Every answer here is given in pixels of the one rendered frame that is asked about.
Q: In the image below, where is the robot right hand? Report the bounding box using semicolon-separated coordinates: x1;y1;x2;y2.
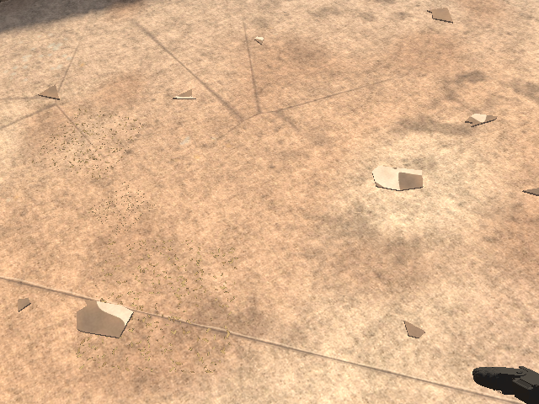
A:
472;366;539;404

